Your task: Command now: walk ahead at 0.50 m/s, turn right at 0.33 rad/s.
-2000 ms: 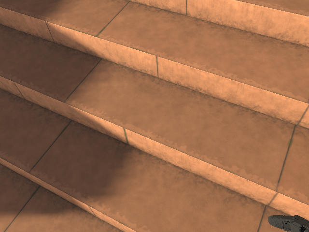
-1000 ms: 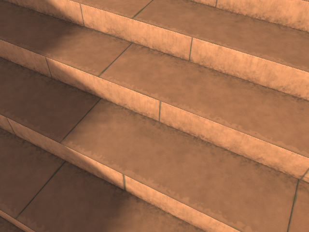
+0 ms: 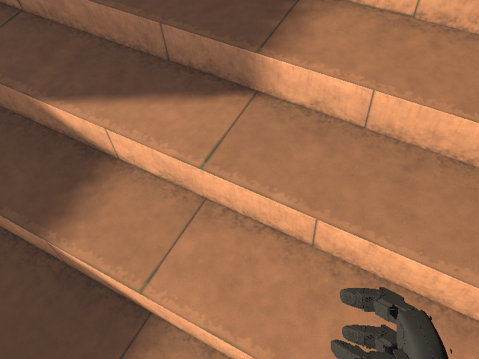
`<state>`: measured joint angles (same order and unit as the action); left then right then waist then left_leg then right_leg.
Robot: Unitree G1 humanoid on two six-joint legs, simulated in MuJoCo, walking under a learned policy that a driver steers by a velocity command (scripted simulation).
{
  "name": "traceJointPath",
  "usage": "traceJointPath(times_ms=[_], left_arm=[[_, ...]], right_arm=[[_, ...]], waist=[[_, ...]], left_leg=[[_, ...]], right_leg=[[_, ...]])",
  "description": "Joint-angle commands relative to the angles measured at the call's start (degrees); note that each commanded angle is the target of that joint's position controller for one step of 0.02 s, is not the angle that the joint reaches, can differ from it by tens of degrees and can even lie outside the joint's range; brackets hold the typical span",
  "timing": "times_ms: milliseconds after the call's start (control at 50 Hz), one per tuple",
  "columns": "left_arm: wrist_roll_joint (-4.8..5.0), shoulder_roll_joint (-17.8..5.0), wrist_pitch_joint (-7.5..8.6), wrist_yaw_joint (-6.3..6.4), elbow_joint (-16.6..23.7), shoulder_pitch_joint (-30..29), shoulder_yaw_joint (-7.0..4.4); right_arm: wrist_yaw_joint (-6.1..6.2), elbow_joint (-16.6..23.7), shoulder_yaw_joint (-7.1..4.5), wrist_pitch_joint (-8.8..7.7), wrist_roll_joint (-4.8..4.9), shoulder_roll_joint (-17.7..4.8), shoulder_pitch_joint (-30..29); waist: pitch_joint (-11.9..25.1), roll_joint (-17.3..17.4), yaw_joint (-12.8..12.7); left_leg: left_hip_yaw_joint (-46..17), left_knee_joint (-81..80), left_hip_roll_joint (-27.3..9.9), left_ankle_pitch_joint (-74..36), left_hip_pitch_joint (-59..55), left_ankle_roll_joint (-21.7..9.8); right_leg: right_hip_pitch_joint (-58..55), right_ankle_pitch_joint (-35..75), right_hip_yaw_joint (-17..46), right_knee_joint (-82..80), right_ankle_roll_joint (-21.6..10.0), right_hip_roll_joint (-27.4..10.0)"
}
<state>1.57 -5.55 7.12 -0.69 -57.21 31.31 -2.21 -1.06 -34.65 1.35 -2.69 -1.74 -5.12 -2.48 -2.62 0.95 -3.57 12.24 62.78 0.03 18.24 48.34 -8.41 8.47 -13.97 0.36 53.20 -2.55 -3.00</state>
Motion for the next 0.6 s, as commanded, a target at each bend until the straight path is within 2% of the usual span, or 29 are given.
traceJointPath(times_ms=[20, 40, 60, 80, 120, 140, 160, 180, 220, 260, 280, 300, 320, 340, 360, 380, 400, 420, 440, 460, 480, 500, 520, 540, 560, 580, 600], left_arm=[[-1.26, -7.06, 0.41, 0.01, 12.45, -5.76, -3.29], [-3.17, -4.93, -0.31, 0.8, 14.49, -9.35, -2.81], [-3.63, -3.34, -0.98, 1.09, 15.44, -10.07, -2.35], [-3.43, -0.95, -1.99, 1.04, 15.29, -8.62, -1.46], [-2.53, 2.95, -3.23, 0.81, 16.55, -10.14, 0.45], [-2.45, 2.43, -4.14, 0.72, 16.77, -10.58, 0.73], [-2.5, 2.51, -4.63, 0.74, 17.43, -13.14, 0.78], [-2.41, 2.24, -5.08, 1.19, 17.46, -14.83, 0.82], [-2.67, 2.67, -5.69, 2.17, 19.52, -19.46, 1.44], [-3.47, 1.32, -6.26, 2.75, 22.45, -26.32, 1.65], [-3.48, 1.11, -6.44, 2.8, 24.02, -29.14, 1.88], [-3.49, 1.28, -6.75, 2.83, 26.07, -34.13, 2.44], [-3.56, 0.56, -6.98, 2.75, 27.24, -36.81, 2.42], [-3.55, 0.5, -7.26, 2.31, 27.99, -36.96, 2.44], [-3.07, -1.18, -7.49, 1.63, 28.35, -38.48, 2.46], [-3.06, -1.41, -7.56, 1.17, 28.87, -40.68, 2.59], [-2.67, -0.25, -7.63, 0.74, 28.66, -41.68, 2.88], [-1.56, -0.17, -7.42, 0.58, 26.65, -37.55, 2.92], [-1.25, 0.45, -7.59, 0.75, 25.09, -34.52, 3.08], [-1.2, -0.69, -7.95, 1.38, 23.77, -29.86, 2.41], [-2.42, -3.07, -7.74, 1.96, 21.44, -20.71, 1.42], [-2.37, -6.42, -6.8, 1.92, 19.69, -13.63, 0.09], [-2.37, -11.12, -6.12, 1.74, 20.37, -13.63, -2.04], [-1.92, -19.19, -6.58, 1.84, 19.34, -16.29, -4.48], [-2.32, -18.8, -7.13, 2.01, 20.9, -18.47, -5.25], [-2.17, -16.18, -6.49, 1.85, 18.47, -18.7, -4.61], [-2.25, -13.02, -5.61, 1.69, 14.97, -16.55, -3.78]], right_arm=[[0.41, -3.37, -6.83, -1.21, -0.09, -13.58, 14.41], [0.52, -6.66, -5.79, -2.23, 0.46, -9.26, 13.14], [0.64, -10.02, -4.49, -2.92, 0.02, -4.82, 13.75], [0.48, -12.66, -3.66, -3.17, -0.76, -1.73, 14.42], [0.51, -16.96, -3.23, -4.24, -1.12, -0.3, 19.36], [0.24, -17.76, -3.45, -4.68, -0.96, -1.85, 20.4], [0.21, -18.28, -3.29, -5.17, -0.72, -2.07, 20.49], [0.14, -18.8, -3.11, -5.72, -0.68, -3.06, 22.57], [-0.62, -20.37, -3.15, -6.52, -0.69, -5.34, 24.72], [-1.1, -21.87, -3.02, -7.26, -0.43, -6.53, 26.81], [-0.82, -22.48, -2.88, -7.15, -0.29, -6.31, 27.86], [-0.38, -23.41, -2.91, -6.8, -0.41, -6.55, 30.13], [0.37, -23.86, -2.99, -6.78, -0.34, -7.19, 32.06], [1.53, -24.05, -3.21, -6.63, -0.28, -7.83, 33.16], [2.5, -23.36, -3.72, -6.36, -0.01, -10.3, 33.64], [3.36, -23.31, -3.93, -5.97, 0.3, -10.61, 34.03], [4.21, -23.36, -4.06, -5.59, 0.76, -11.41, 34.89], [4.49, -21.43, -3.69, -5.47, 1.41, -10.93, 30.87], [4.83, -20.82, -4.12, -5.3, 2.18, -12.58, 31.81], [5.17, -20.52, -4.81, -5.03, 2.32, -15.17, 33.04], [4.74, -18.96, -5.05, -4.67, 2.8, -16.23, 30.68], [3.02, -16.76, -5.97, -4.35, 3.98, -18.93, 27.87], [2.1, -14.17, -6.61, -5.0, 2.77, -18.67, 27.98], [-0.5, -6.69, -5.17, -5.08, 1.97, -11.17, 21.87], [-1.75, -4.2, -5.27, -5.73, -0.46, -10.75, 20.16], [-1.63, -2.44, -4.68, -5.63, -0.83, -8.3, 19.17], [-0.83, -1.3, -3.91, -5.54, -0.99, -5.96, 16.72]], waist=[[24.95, -3.69, 7.02], [13.84, -6.57, 5.15], [7.16, -5.05, 2.56], [4.24, -3.64, -0.23], [1.89, -1.38, -1.27], [0.85, -0.7, -1.63], [0.31, -1.28, -1.57], [1.03, -0.54, -0.25], [0.98, 1.92, -0.46], [-0.72, 1.39, -0.08], [-1.52, 1.13, -0.26], [-2.0, 1.34, 0.9], [-2.12, 1.74, 1.87], [-0.91, 2.61, 1.29], [-0.2, 3.01, 2.0], [-0.07, 2.8, 2.95], [1.24, 2.35, 3.65], [1.07, 2.08, 1.52], [3.96, 3.77, 1.22], [8.15, 8.03, -0.39], [13.28, 11.98, -3.75], [19.05, 13.23, -6.27], [20.23, 10.16, -6.46], [19.23, -12.25, -3.48], [21.94, -6.13, -1.87], [16.97, -1.37, 0.8], [8.68, 3.78, 2.42]], left_leg=[[-49.77, -42.18, -23.12, 3.97, -42.86, -9.42], [-41.45, -41.51, -20.36, 8.58, -35.35, -6.37], [-34.07, -41.68, -17.9, 5.4, -28.84, -4.52], [-28.88, -42.51, -16.53, 2.85, -25.03, -2.79], [-20.47, -43.41, -15.13, -0.32, -25.2, 0.22], [-17.11, -44.28, -14.6, -0.45, -25.17, 0.57], [-15.23, -44.97, -15.02, -2.15, -25.22, 1.9], [-13.59, -45.76, -16.47, -5.84, -26.75, 2.1], [-11.48, -47.64, -16.63, -5.43, -29.21, 2.36], [-8.67, -49.72, -15.65, -3.44, -31.53, 3.34], [-7.13, -49.87, -14.71, -4.95, -31.98, 4.83], [-5.01, -51.1, -13.03, -6.28, -33.68, 5.62], [-4.52, -52.02, -12.99, -7.53, -35.81, 5.04], [-4.17, -52.82, -14.09, -12.98, -39.51, 4.58], [-2.27, -56.89, -14.33, -16.36, -41.88, 3.11], [-0.44, -58.96, -13.83, -19.44, -44.62, 2.19], [0.56, -59.44, -14.7, -26.96, -49.68, 1.28], [5.88, -56.64, -13.38, -47.82, -45.8, 1.36], [6.93, -51.62, -14.33, -73.04, -46.05, 0.88], [5.95, -44.46, -16.29, -93.63, -49.05, 0.43], [4.9, -32.89, -18.48, -105.0, -53.16, 0.35], [4.78, -19.15, -17.71, -101.17, -53.03, 0.97], [1.72, -2.08, -16.08, -74.22, -39.24, 3.04], [-2.15, 25.69, 0.42, -6.87, -10.22, 8.86], [-16.22, 41.26, 0.63, -8.38, -3.28, 7.94], [-16.6, 46.52, -0.95, -13.79, 0.51, 7.07], [-15.25, 47.74, -1.96, -14.63, 3.46, 6.65]], right_leg=[[27.18, 6.85, 5.27, 52.23, -1.18, 1.65], [31.58, 8.02, 3.85, 50.76, -2.09, -0.72], [33.78, 7.37, 4.19, 51.26, -2.97, -1.28], [35.74, 8.1, 4.41, 54.74, -3.6, -1.05], [43.32, 7.0, 6.21, 58.33, -5.06, 0.15], [46.4, 5.77, 6.11, 56.13, -4.75, 0.59], [49.29, 7.52, 7.54, 55.9, -4.45, 1.32], [52.84, 7.67, 5.1, 62.74, -4.57, 3.2], [60.29, 5.19, 3.94, 71.09, -5.28, 4.37], [65.58, 3.72, 2.75, 71.23, -5.75, 4.08], [66.23, 4.0, 2.43, 68.26, -5.85, 3.73], [67.08, 3.28, -0.63, 63.6, -5.6, 3.52], [67.35, 2.33, -1.5, 59.85, -5.23, 3.17], [66.58, 1.92, -0.47, 56.31, -5.19, 1.55], [64.51, -1.96, -4.87, 48.55, -5.02, 0.61], [61.35, -5.21, -6.85, 41.51, -5.23, -0.83], [59.33, -8.11, -7.78, 36.73, -6.1, -1.44], [47.82, -9.5, -12.96, 27.25, -7.59, 0.15], [38.1, -11.45, -16.95, 21.69, -8.69, 3.43], [31.17, -14.83, -19.12, 17.8, -9.06, 7.19], [24.83, -15.21, -16.71, 14.43, -11.0, 8.65], [14.45, -13.19, -12.67, 2.85, -11.92, 11.33], [3.52, -17.44, 5.1, -7.53, -13.53, 8.53], [-7.17, -13.4, 41.99, -26.93, -20.55, -6.37], [-6.84, -14.59, 53.56, -35.89, -19.3, -9.08], [-1.78, -20.16, 47.08, -36.15, -16.29, -8.98], [5.8, -14.76, 39.98, -34.18, -13.88, -7.88]])
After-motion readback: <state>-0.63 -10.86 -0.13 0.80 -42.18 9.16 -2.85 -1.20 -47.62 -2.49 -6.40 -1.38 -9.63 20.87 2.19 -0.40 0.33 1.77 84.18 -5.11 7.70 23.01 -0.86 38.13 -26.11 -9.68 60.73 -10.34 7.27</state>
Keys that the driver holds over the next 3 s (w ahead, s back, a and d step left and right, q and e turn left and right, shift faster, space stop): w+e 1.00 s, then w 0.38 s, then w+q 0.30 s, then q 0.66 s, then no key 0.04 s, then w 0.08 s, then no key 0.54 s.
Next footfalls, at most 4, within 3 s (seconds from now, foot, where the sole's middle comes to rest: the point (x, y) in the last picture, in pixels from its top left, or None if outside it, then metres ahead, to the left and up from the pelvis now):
0.50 right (341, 328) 0.43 -0.13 -0.54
0.98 left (345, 162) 0.79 -0.15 -0.41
1.50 right None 0.88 -0.55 -0.28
2.04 left None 1.22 -0.52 -0.15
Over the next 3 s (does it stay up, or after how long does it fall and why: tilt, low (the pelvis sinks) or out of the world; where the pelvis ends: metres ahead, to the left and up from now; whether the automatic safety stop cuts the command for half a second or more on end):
stays up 1.21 -0.68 0.63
